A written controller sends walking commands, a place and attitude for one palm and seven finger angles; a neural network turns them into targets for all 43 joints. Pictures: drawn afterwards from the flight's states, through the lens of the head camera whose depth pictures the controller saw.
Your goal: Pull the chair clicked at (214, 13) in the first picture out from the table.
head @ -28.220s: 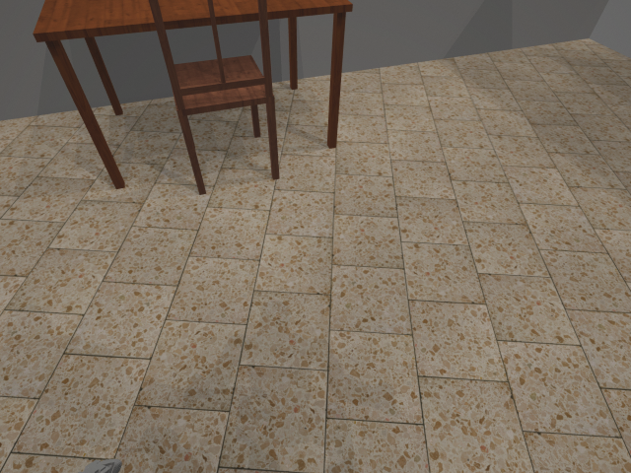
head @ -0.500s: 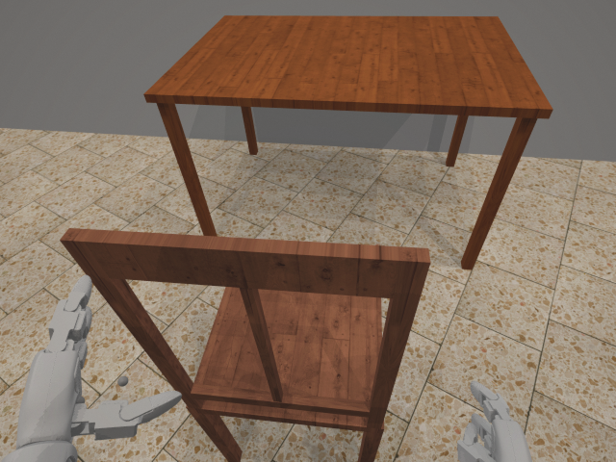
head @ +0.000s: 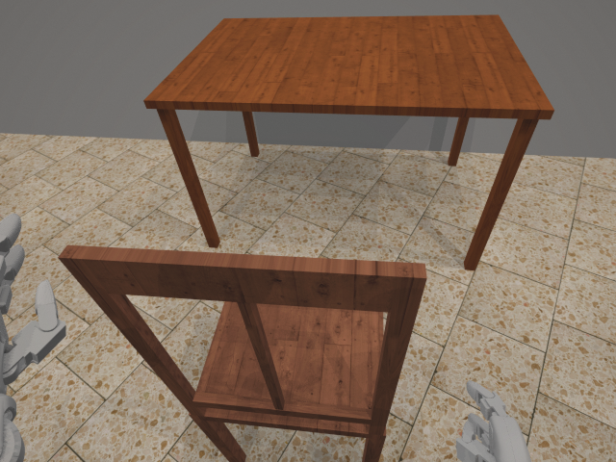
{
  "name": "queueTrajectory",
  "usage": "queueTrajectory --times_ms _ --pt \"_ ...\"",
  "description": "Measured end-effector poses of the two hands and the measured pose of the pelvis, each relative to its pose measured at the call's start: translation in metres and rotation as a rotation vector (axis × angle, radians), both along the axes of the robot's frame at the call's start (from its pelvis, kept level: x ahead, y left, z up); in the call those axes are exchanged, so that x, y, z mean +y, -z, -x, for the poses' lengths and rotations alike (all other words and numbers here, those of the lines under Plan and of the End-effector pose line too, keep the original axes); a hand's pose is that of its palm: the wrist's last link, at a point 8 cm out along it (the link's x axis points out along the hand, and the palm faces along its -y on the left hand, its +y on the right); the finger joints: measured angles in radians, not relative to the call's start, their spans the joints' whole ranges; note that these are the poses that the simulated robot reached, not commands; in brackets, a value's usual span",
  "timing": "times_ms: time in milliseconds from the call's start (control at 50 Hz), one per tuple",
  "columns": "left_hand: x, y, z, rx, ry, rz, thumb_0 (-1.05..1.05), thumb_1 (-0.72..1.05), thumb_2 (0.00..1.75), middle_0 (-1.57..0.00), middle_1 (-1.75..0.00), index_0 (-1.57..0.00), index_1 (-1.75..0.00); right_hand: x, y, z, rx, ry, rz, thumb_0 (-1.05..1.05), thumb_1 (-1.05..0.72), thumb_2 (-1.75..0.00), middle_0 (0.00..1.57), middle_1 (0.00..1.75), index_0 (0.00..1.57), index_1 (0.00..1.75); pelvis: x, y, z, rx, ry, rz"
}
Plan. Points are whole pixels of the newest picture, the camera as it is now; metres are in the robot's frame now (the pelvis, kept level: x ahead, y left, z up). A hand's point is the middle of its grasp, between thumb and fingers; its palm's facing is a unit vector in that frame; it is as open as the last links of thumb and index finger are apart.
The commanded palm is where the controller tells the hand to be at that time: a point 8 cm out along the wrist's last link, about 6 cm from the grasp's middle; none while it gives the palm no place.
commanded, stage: draw the hand back to the body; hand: left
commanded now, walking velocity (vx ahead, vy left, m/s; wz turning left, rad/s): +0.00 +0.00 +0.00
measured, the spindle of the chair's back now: (266, 362) +0.27 +0.11 -0.06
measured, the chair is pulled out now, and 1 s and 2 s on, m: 0.64 0.64 0.64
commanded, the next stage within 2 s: step back with the hand held close in 0.24 s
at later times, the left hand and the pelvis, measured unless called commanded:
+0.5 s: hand (54, 321) +0.19 +0.27 +0.17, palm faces +0.47 -0.76 -0.45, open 7.4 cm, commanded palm +0.13 +0.30 +0.18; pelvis -0.01 +0.01 +0.00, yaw -2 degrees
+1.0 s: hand (29, 389) +0.13 +0.27 +0.16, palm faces +0.44 -0.76 -0.47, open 7.4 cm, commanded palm +0.08 +0.30 +0.18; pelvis -0.07 +0.01 -0.01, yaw -1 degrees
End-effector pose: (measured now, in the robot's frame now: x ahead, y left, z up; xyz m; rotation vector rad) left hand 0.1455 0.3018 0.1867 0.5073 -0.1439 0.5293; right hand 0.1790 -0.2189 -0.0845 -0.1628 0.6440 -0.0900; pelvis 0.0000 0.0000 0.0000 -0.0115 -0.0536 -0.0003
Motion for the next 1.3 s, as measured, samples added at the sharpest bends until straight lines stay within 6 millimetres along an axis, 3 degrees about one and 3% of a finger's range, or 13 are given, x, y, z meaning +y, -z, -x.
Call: queueTrajectory --times_ms 120,440,600,700,980,1160,1300 --pt "-0.007 0.013 -0.002 0.051 0.040 0.033 0.02 0.87 0.88 -0.20 -0.29 -0.21 -0.30 -0.004 0.000 0.007 0.012 0.021 0.011 0.02 -0.91 -0.90 0.20 0.30 0.20 0.30 0.002 0.000 0.000 0.001 0.006 0.001" --pt "0.003 0.002 0.001 -0.004 0.038 0.001 0.02 0.89 0.90 -0.21 -0.30 -0.21 -0.30 0.003 -0.003 0.012 0.012 0.011 0.006 0.02 -0.91 -0.90 0.20 0.30 0.20 0.30 0.004 -0.001 0.009 0.001 0.015 0.003" --pt "-0.002 0.009 -0.008 0.086 0.128 -0.061 0.02 0.90 0.90 -0.20 -0.30 -0.21 -0.30 -0.006 -0.002 0.032 0.068 0.085 0.019 0.02 -0.91 -0.90 0.20 0.30 0.20 0.30 0.012 -0.002 0.023 0.045 0.037 -0.007" --pt "-0.003 0.013 0.002 0.122 0.170 -0.087 0.02 0.89 0.90 -0.21 -0.30 -0.21 -0.30 -0.011 -0.001 0.052 0.101 0.137 0.034 0.02 -0.91 -0.90 0.20 0.30 0.20 0.30 0.014 0.000 0.033 0.054 0.034 -0.013" --pt "0.000 0.011 0.052 0.007 0.095 -0.060 0.02 0.89 0.90 -0.21 -0.30 -0.21 -0.30 -0.009 0.004 0.096 0.104 0.100 0.055 0.02 -0.91 -0.90 0.20 0.30 0.20 0.30 0.007 0.007 0.069 0.055 0.022 -0.008" --pt "0.006 0.008 0.063 -0.015 0.109 -0.091 0.02 0.89 0.90 -0.21 -0.30 -0.21 -0.30 -0.012 0.000 0.119 0.101 0.101 0.085 0.02 -0.90 -0.90 0.20 0.30 0.20 0.30 0.010 0.008 0.084 0.063 0.020 -0.001" --pt "0.006 0.003 0.069 -0.041 0.109 -0.132 0.02 0.89 0.90 -0.21 -0.30 -0.21 -0.30 -0.013 0.004 0.124 0.094 0.104 0.078 0.02 -0.90 -0.90 0.20 0.30 0.20 0.30 0.008 0.012 0.088 0.059 0.015 -0.008"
